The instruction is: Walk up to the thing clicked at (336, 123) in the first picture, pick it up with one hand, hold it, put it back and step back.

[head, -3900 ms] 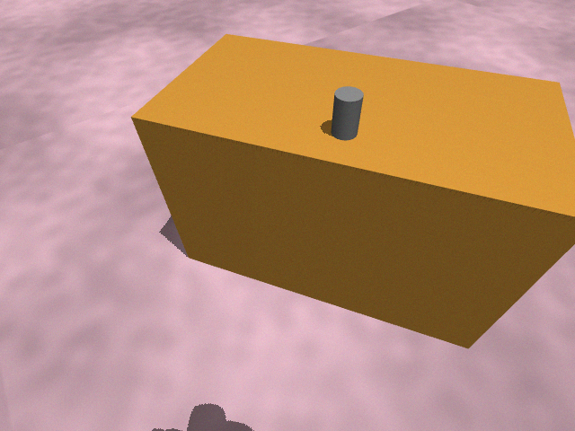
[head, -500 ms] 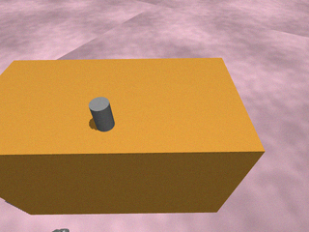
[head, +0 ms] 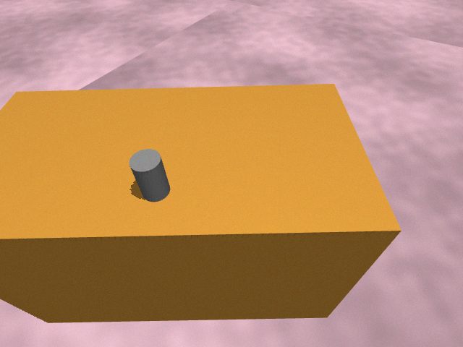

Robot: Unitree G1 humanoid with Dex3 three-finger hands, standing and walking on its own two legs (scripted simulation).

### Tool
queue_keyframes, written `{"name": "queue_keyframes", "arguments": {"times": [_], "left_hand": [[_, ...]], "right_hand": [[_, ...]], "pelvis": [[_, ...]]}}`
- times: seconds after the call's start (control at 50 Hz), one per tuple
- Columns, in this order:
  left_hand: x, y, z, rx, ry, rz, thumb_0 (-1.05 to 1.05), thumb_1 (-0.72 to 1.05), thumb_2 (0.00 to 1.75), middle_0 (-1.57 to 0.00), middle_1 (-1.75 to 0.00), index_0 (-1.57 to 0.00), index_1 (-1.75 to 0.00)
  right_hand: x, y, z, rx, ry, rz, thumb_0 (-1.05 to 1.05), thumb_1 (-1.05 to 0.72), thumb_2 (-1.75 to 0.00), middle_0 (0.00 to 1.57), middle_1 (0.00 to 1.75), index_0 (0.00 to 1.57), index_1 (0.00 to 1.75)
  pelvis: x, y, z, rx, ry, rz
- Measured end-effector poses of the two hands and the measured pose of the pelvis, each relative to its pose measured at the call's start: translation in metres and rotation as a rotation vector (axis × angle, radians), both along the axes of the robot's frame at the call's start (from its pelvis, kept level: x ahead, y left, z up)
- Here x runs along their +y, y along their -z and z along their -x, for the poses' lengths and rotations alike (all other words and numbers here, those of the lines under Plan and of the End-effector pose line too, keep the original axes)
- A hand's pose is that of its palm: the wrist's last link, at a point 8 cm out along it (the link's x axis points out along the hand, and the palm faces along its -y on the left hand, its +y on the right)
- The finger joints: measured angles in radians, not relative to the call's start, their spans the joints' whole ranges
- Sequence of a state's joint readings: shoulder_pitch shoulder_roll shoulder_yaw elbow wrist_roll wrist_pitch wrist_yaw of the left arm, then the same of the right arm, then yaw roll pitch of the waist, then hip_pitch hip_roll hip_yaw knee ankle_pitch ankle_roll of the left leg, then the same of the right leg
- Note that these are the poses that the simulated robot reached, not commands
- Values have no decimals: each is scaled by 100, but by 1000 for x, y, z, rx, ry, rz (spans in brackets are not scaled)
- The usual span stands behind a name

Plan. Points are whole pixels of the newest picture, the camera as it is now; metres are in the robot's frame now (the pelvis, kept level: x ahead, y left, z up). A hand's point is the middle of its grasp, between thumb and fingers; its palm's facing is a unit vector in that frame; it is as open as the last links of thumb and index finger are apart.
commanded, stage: walk up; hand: left
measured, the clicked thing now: (151, 176) +0.47 +0.22 -0.03
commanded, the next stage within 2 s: stand in 0.04 s
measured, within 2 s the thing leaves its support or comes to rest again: neither
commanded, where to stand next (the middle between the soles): +0.04 +0.00 m, yaw +1 degrees
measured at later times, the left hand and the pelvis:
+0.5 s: hand out of the picture +0.08 +0.24 -0.15, palm faces -0.02 -0.94 -0.34, open 7.4 cm; pelvis +0.00 -0.01 +0.00, yaw +0 degrees
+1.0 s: hand out of the picture +0.06 +0.24 -0.16, palm faces -0.02 -0.94 -0.34, open 7.4 cm; pelvis -0.01 -0.01 +0.00, yaw +0 degrees
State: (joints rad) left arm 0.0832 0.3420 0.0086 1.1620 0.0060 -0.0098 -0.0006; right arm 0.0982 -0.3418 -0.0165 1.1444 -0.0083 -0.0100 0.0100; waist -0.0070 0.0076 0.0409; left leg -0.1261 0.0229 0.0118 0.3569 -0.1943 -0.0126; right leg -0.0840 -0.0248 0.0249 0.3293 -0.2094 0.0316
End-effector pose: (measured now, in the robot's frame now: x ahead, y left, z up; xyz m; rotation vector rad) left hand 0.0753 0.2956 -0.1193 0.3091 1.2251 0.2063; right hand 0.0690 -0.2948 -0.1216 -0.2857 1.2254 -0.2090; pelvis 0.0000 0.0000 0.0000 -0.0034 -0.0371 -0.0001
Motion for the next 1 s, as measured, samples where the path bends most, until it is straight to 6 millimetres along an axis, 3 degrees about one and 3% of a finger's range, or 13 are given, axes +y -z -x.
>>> {"name": "queue_keyframes", "arguments": {"times": [0.18, 0.34, 0.74, 1.0], "left_hand": [[-2, -3, -10, -19, 7, -4, 1, 91, 90, -21, -30, -20, -30], [-7, -3, -7, -19, 13, -1, 1, 91, 90, -21, -30, -20, -30], [-9, -2, 19, 16, 4, -2, 1, 91, 90, -21, -30, -20, -30], [-8, 0, 21, 20, 8, 0, 1, 91, 90, -21, -30, -20, -30]], "right_hand": [[-3, -2, -14, -23, -12, 6, 1, -90, -90, 20, 30, 20, 30], [-8, -5, -16, -34, -18, 13, 0, -90, -90, 20, 30, 20, 30], [-14, -2, 11, 12, -14, 11, 1, -90, -90, 20, 30, 20, 30], [-13, -1, 18, 27, -12, 11, 1, -90, -90, 20, 30, 20, 30]], "pelvis": [[-3, -1, -2, 0, 0, -4], [-6, -1, 0, -3, -2, -3], [-10, -1, 9, -9, -3, -2], [-10, -1, 10, -7, -2, -2]]}}
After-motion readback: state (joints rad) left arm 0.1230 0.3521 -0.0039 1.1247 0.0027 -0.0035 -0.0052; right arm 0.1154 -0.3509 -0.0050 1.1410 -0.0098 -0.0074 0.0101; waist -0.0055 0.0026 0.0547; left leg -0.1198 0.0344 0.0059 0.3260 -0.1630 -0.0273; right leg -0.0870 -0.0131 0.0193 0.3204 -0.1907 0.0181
